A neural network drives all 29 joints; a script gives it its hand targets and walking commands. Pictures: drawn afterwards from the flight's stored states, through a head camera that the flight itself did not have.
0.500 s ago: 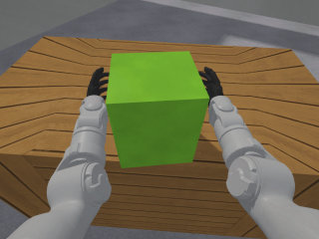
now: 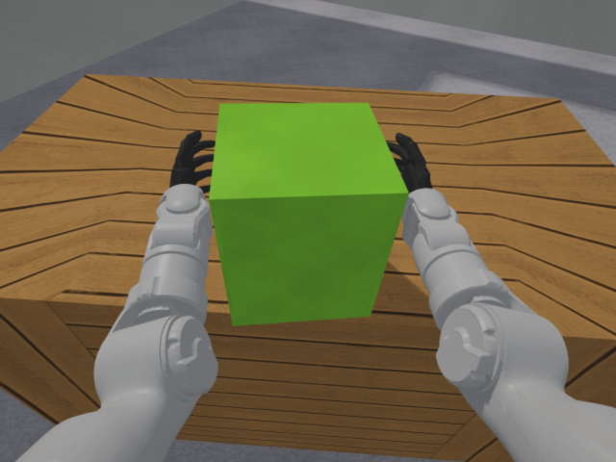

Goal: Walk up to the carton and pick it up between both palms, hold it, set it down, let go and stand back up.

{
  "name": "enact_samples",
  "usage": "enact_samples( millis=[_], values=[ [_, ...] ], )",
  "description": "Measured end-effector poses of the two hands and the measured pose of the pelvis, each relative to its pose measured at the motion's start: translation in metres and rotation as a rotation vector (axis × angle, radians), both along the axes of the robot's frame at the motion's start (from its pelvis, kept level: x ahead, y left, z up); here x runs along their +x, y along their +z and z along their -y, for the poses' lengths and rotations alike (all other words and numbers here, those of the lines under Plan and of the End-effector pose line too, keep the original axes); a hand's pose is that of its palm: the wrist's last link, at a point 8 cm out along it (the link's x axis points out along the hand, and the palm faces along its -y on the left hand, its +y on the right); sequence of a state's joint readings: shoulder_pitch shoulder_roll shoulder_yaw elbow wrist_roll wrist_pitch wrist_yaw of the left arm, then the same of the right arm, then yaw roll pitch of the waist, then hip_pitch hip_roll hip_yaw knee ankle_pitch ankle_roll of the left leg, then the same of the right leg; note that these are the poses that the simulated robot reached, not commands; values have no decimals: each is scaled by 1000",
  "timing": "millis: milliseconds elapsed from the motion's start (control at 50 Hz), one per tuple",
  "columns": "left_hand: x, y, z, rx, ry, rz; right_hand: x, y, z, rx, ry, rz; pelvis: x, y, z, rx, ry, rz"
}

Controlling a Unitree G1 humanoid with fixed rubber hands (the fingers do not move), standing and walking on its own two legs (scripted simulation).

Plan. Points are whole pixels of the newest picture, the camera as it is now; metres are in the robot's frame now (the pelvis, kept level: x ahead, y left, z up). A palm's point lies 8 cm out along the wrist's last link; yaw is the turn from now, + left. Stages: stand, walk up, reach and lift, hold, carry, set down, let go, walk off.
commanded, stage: reach and lift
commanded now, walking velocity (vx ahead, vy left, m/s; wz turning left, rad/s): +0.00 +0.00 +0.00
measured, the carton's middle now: (299, 216) +0.43 +0.08 +0.09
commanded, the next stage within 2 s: none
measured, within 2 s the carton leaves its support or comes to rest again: leaves its support in 0.08 s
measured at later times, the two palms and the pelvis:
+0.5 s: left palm (169, 189) +0.36 +0.23 +0.18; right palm (421, 196) +0.40 -0.07 +0.18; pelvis -0.02 +0.01 +0.00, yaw +0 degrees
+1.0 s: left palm (175, 170) +0.37 +0.22 +0.21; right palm (434, 193) +0.39 -0.08 +0.19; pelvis -0.02 +0.01 +0.00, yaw +0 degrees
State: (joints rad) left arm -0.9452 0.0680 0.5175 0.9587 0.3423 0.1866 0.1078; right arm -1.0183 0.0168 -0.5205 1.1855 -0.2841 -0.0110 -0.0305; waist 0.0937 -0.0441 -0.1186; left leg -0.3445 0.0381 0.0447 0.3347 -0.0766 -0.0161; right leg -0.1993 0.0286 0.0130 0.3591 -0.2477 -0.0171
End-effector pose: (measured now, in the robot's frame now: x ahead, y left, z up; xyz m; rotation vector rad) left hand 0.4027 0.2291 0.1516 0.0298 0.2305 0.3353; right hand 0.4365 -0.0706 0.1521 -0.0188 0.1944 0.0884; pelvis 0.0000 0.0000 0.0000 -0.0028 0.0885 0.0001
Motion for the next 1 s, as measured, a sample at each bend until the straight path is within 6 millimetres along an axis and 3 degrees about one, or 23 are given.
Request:
enact_samples(
  millis=[560,760,1000],
  values=[
    [-42,37,-1,8,-3,5,-44,30,-2,2,-12,12,-25,0,-7,-11,-1,84],
    [-42,58,1,31,-7,11,-47,36,0,14,-15,20,-27,0,-12,-13,1,87],
    [-36,59,11,50,-28,-18,-45,37,11,41,-37,-9,-25,0,-13,-13,2,86]
  ],
)
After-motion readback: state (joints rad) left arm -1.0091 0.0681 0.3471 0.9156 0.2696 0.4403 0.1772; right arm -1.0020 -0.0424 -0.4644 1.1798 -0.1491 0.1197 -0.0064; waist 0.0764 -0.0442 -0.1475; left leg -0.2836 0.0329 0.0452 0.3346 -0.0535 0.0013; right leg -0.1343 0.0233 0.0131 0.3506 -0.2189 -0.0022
